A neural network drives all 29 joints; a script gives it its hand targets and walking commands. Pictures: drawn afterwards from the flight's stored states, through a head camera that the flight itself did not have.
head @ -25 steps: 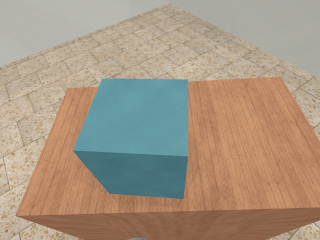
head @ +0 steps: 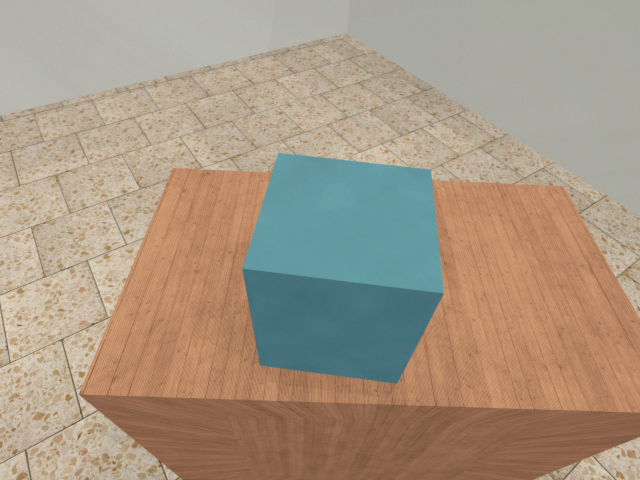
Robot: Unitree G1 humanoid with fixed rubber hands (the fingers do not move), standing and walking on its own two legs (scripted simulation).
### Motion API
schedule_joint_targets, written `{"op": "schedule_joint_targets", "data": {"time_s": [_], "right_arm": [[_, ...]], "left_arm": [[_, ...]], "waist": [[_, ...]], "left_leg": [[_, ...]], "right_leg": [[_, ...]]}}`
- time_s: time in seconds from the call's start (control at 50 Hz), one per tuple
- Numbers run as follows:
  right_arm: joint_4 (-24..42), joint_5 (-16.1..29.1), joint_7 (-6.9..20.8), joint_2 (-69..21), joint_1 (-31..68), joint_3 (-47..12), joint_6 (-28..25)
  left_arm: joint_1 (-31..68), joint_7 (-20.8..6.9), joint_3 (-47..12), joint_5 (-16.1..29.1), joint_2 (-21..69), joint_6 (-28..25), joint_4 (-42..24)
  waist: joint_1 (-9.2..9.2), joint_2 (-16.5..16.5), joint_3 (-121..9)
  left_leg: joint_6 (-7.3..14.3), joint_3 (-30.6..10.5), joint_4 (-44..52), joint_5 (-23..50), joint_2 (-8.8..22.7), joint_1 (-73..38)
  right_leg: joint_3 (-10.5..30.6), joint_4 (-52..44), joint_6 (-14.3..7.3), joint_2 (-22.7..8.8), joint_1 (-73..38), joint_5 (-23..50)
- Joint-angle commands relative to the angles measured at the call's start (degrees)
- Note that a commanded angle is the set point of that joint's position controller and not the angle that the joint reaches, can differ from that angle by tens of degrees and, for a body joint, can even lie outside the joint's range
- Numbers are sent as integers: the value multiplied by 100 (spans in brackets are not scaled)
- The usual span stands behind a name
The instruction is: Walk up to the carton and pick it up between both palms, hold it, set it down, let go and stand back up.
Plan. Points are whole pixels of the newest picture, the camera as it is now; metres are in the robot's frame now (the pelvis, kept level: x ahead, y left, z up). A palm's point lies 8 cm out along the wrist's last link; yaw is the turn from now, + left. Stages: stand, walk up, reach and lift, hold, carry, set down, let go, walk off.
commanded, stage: walk up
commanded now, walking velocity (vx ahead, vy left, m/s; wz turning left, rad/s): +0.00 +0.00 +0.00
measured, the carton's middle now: (340, 273) +0.39 +0.00 +0.01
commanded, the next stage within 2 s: stand in 1.74 s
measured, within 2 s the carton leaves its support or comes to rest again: neither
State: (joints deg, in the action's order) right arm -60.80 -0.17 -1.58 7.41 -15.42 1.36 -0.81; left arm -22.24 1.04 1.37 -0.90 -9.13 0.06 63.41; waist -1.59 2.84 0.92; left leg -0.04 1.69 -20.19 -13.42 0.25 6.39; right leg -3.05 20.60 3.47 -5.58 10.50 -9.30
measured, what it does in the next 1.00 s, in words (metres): steps on the spot: left foot, then right foot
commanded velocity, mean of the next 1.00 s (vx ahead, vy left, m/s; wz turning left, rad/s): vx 0.00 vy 0.04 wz -0.06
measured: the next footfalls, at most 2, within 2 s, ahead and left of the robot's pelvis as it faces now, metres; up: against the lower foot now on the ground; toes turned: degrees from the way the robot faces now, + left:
left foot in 0.52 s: +0.05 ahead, +0.17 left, +0.00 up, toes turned -1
right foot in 0.76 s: +0.02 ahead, -0.07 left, +0.00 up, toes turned -5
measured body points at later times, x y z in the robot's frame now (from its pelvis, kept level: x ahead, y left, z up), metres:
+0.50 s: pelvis -0.01 +0.03 -0.01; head +0.01 +0.03 +0.44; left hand -0.02 +0.29 -0.16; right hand +0.02 -0.23 -0.16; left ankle +0.00 +0.17 -0.74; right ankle +0.02 -0.16 -0.75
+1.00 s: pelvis +0.01 +0.05 +0.00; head +0.02 +0.05 +0.45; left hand +0.01 +0.27 -0.16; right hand -0.01 -0.16 -0.16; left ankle +0.01 +0.17 -0.75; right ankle -0.02 -0.06 -0.75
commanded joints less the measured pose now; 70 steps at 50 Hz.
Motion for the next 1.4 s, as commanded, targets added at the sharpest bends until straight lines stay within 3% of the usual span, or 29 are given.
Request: {"op": "schedule_joint_targets", "data": {"time_s": [0.0, 0.1, 0.2, 0.22, 0.24, 0.26, 0.32, 0.42, 0.44, 0.48, 0.5, 0.52, 0.54, 0.6, 0.68, 0.74, 0.78, 0.82, 1.1, 1.12, 1.16, 1.2, 1.22, 1.24, 1.26, 1.32, 1.34, 1.36, 1.38], "right_arm": [[45, 7, -12, 590, -384, 74, -95], [274, -45, -145, 951, -330, 271, -53], [321, -64, -158, 788, -446, 283, 7], [64, -110, -115, 1181, -638, 436, 164], [319, -174, -59, 886, -353, 409, 265], [422, -236, -10, 685, -170, 375, 318], [463, -177, 95, 523, -252, 317, 291], [656, -98, 149, 685, -284, 302, 331], [719, 7, 190, 260, -372, 149, 164], [337, -110, 114, 736, -1074, 231, 14], [325, -161, 82, 1073, -1366, 240, -46], [579, -96, 64, 1529, -706, 208, -22], [568, -160, 88, 1359, -434, 193, 2], [631, -117, 82, 944, 168, 45, -111], [283, -69, -44, 648, -359, -53, -162], [175, 3, -43, 688, -467, -19, -95], [136, 62, 5, 313, -732, -58, -88], [-9, 20, -41, 531, -589, -17, -53], [-371, -26, -49, 434, -653, -40, -36], [155, -112, -246, 1532, -404, 326, -35], [-130, -113, -403, 1701, -1610, 419, 6], [-123, -217, -414, 1284, -1163, 445, 130], [89, -231, -386, 1132, -574, 418, 159], [207, -97, -350, 569, 312, 193, 150], [77, -111, -296, 273, 62, 80, 144], [-18, -138, -136, 973, -353, 195, 119], [-95, -151, -72, 1006, -604, 198, 106], [-103, -169, -4, 717, -868, 136, 103], [-3, -39, -16, 153, -1043, 11, 163]], "left_arm": [[-440, 25, 47, 4, -310, -60, 34], [117, 19, 96, 17, -373, -43, -405], [22, 33, 127, 0, -418, -62, -472], [-566, 149, 288, -214, -973, -73, -449], [-1226, 243, 443, -194, -1560, -19, -260], [-1274, 308, 412, -196, -1412, -16, -198], [16, 312, 395, -146, -1100, -8, -498], [313, 261, 506, -155, -1395, 37, -572], [98, 182, 259, 57, -679, 85, -192], [0, 94, 311, -52, -739, 137, -176], [-124, 59, 224, -132, -447, 142, -295], [-148, 57, 143, -37, -71, 182, -426], [102, 39, 192, -2, -397, 258, -430], [-188, -48, 165, 21, -302, 221, -149], [-27, 49, 95, 55, -266, 57, -123], [-190, 120, 62, 31, -420, -32, -39], [38, 98, 56, 63, -635, -89, 20], [30, 50, -19, 49, -264, -113, 63], [65, 109, -23, 50, -228, -113, 215], [446, 113, 406, 194, -1433, 99, 58], [812, 57, 379, 16, -701, 284, -423], [1111, -57, 309, -181, -238, 351, -683], [1038, -102, 384, -163, -417, 350, -770], [591, -194, 241, -65, -65, 249, -738], [404, -214, 182, -26, -8, 228, -534], [-112, 73, 208, -27, -144, 223, -178], [-216, 121, 193, -49, -246, 155, -166], [-384, 142, 171, -85, -473, 19, -217], [90, 125, 149, -13, -1007, -28, -463]], "waist": [[51, -614, 472], [94, -648, 388], [77, -255, 165], [-346, -496, 154], [-566, 815, 19], [-545, 921, -3], [-15, 715, 75], [-33, 1073, 104], [260, 1545, -367], [401, 308, -106], [406, -915, -92], [96, -1767, 185], [214, -1811, 514], [-116, -1469, 464], [73, -1180, 77], [55, -945, -94], [437, 62, 154], [189, 100, 361], [169, -299, 376], [552, 566, 1037], [836, -1139, -294], [529, -958, -150], [334, -1190, 247], [-264, -2152, 288], [-53, -2122, 331], [-44, -1084, 275], [-66, -647, 315], [14, 79, 142], [275, 1136, 212]], "left_leg": [[148, -639, 782, -70, 638, 644], [208, -498, 429, -34, 1051, 496], [103, -66, -131, 305, 765, 661], [-149, 747, -1345, -565, 128, 1470], [-239, 594, -2350, -1515, -33, 2295], [-208, -35, -3383, -1847, 243, 2376], [-233, -351, -3726, -844, 428, 2012], [-343, 152, -2333, -1106, 142, 1622], [-171, -10, -1104, -797, 109, 657], [-267, 338, 74, 315, -88, -283], [-278, -1130, 733, -270, 1166, -398], [194, -2096, 1208, -740, 2085, 923], [471, -2089, 1362, -1620, 1862, 1652], [409, -985, 993, -60, 1092, 1227], [737, -815, 245, 1907, 1167, 198], [421, -833, -17, 1627, 1023, 490], [243, -487, 234, 773, 542, 669], [173, -413, 78, 824, 507, 345], [113, -391, 149, 854, 537, 303], [252, -725, -691, 3573, 1537, -79], [1543, -1787, -505, 6898, 3158, -367], [970, -1291, 369, 355, 2426, 583], [664, -1143, 586, -571, 2143, 1043], [296, -67, 650, -984, 960, 1768], [424, 16, 702, -918, 587, 1771], [726, -328, -23, 52, 1022, 1461], [512, -345, -382, -27, 978, 1655], [176, -120, -1053, -717, 671, 1878], [-45, 44, -1130, -1488, 290, 1685]], "right_leg": [[119, -129, -87, -100, -237, 378], [-50, 675, 10, 24, 590, 76], [263, 676, -158, -51, 309, 976], [1166, 309, -465, -980, -293, 1211], [2633, -220, -1011, -1873, -700, 1210], [2874, -485, -1267, -2185, -463, 1492], [1640, -682, -909, -1350, 516, 33], [1117, -572, -927, -1179, 553, -46], [534, -332, -893, -204, 574, -159], [207, 564, -634, 12, 1130, -740], [186, 1233, -377, 132, 1693, -1536], [237, 1381, -278, 358, 1458, -2096], [417, 1817, -312, 255, 974, -1918], [305, 2175, -365, 336, 795, -1195], [184, 1123, -338, 442, 595, -1191], [458, -244, -392, 127, -659, 649], [683, -2, -530, -197, -564, 1519], [623, -192, -468, -65, -220, 946], [553, -292, -481, 4, -266, 504], [224, 1172, -204, 208, 1059, 1462], [219, 4450, -29, 705, 1794, -2813], [849, 5100, -202, 225, 1958, -1591], [791, 4933, -170, 243, 2031, -1232], [466, 3479, -233, 266, 1079, -1138], [51, 2365, -220, 559, 623, -1317], [-425, 567, -208, 846, -313, -543], [-31, -166, -186, 597, -712, -34], [1148, -719, -143, -438, -1005, -49], [2109, -1117, -572, -1393, 54, -190]]}}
